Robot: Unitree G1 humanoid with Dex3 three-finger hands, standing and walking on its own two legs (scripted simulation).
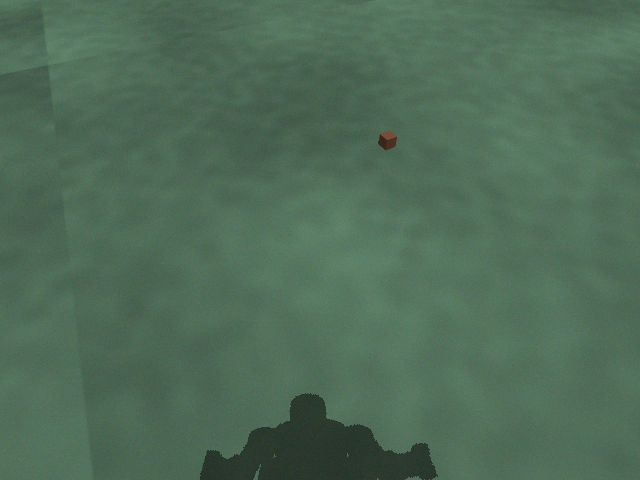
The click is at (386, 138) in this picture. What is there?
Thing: cube
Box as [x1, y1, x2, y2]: [379, 131, 396, 149]
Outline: 390,131 380,134 379,144 384,149 393,147 395,145 396,136
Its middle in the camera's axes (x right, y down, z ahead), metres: +0.37 -0.52 +2.06
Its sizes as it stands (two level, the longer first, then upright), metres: 0.064 0.064 0.064
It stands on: the floor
